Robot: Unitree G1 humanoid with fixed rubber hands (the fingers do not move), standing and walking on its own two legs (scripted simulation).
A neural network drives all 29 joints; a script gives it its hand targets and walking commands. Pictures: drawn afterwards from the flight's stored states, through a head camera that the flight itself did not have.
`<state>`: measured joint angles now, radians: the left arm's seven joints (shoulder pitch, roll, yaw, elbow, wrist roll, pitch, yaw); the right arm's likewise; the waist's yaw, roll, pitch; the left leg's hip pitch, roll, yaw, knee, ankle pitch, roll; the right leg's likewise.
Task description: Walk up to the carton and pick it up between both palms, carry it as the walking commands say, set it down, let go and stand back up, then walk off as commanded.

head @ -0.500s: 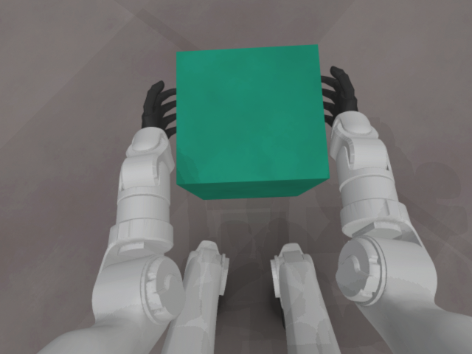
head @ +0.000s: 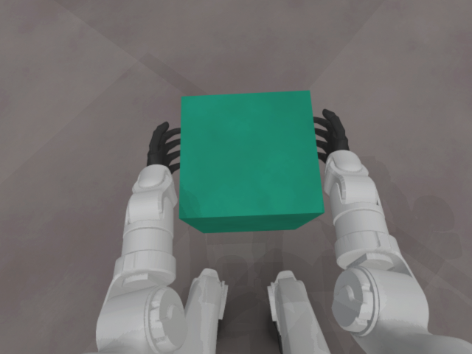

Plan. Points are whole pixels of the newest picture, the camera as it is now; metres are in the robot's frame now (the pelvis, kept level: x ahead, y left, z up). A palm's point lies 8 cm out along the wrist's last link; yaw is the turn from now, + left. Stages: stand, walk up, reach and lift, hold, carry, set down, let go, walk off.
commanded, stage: reach and lift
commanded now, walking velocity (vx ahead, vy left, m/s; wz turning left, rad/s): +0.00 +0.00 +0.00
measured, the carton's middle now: (247, 173) +0.44 +0.01 -0.12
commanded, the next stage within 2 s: none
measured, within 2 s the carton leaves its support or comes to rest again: neither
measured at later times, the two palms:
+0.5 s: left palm (144, 163) +0.40 +0.16 +0.02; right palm (350, 148) +0.43 -0.14 +0.02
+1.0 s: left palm (121, 158) +0.38 +0.16 +0.10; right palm (373, 142) +0.41 -0.14 +0.09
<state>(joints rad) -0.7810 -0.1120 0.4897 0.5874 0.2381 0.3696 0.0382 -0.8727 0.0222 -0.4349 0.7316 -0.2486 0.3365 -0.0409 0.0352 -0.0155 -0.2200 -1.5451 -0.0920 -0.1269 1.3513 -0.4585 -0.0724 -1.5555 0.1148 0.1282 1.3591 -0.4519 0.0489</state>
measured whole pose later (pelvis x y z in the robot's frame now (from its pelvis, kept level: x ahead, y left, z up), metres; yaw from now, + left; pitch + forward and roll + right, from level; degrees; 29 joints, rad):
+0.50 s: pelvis +0.03 +0.00 +0.07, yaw +0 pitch +31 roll +0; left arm -0.59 -0.16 0.45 0.51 0.25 0.35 0.02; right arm -0.67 0.09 -0.41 0.64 -0.26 0.32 -0.03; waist 0.04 -0.02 -0.20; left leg -1.21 -0.08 -0.14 1.07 -0.39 -0.06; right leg -1.22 0.10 0.14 1.07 -0.39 0.04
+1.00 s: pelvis +0.04 +0.00 +0.13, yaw +0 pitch +22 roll +0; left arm -0.45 -0.20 0.43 0.43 0.29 0.39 0.00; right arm -0.53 0.13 -0.40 0.56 -0.29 0.35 0.00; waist 0.04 -0.01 -0.14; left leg -0.84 -0.06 -0.15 0.74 -0.28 -0.04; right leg -0.84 0.07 0.15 0.75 -0.28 0.03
